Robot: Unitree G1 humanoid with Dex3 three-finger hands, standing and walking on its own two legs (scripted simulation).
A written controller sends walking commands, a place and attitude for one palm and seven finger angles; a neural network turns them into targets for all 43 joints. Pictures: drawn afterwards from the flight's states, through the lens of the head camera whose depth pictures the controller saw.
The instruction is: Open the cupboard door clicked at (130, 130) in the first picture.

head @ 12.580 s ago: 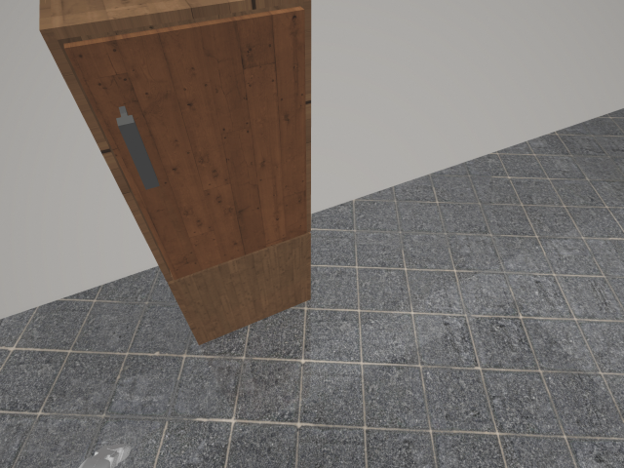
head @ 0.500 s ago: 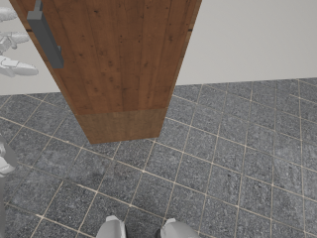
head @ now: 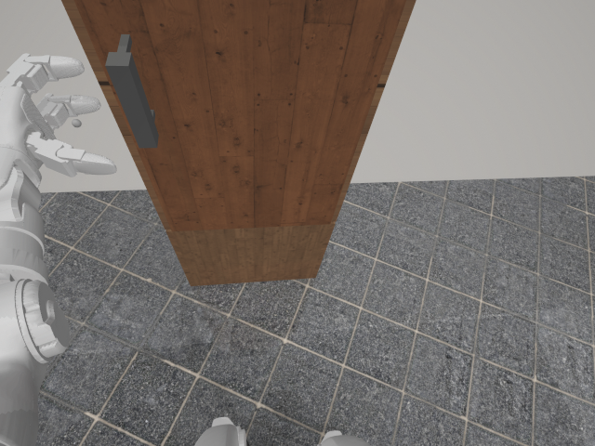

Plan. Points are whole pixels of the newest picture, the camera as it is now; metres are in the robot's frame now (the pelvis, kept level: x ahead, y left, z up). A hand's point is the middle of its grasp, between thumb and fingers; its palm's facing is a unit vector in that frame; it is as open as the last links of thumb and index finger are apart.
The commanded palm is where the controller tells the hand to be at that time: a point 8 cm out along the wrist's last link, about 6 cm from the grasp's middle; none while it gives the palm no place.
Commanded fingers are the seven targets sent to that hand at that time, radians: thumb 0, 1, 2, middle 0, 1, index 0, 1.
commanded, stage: move the hooked fingers beside the handle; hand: left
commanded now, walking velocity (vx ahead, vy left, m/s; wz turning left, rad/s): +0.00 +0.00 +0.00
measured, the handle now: (137, 94) +0.56 +0.19 +0.11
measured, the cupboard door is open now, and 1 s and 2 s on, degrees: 0 0 0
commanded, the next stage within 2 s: slide the fingers in behind the handle in 1.08 s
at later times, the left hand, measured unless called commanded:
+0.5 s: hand (87, 117) +0.51 +0.24 +0.11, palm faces +0.04 -1.00 +0.00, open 14.0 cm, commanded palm +0.50 +0.29 +0.11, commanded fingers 0.00 -0.50 0.30 -0.30 -1.20 -0.30 -1.20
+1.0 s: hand (70, 122) +0.51 +0.26 +0.11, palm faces +0.03 -1.00 +0.02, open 14.0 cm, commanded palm +0.49 +0.29 +0.11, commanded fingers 0.00 -0.50 0.30 -0.30 -1.20 -0.30 -1.20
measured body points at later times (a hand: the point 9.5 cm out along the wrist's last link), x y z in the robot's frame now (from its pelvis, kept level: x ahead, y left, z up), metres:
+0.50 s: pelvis -0.02 -0.01 -0.01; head +0.11 +0.02 +0.42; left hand +0.51 +0.29 +0.12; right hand -0.07 -0.28 -0.10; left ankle +0.02 +0.09 -0.69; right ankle -0.04 -0.12 -0.69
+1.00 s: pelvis +0.00 +0.01 +0.00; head +0.11 +0.05 +0.43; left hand +0.50 +0.31 +0.11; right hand -0.01 -0.26 -0.10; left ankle +0.02 +0.09 -0.69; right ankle -0.04 -0.12 -0.69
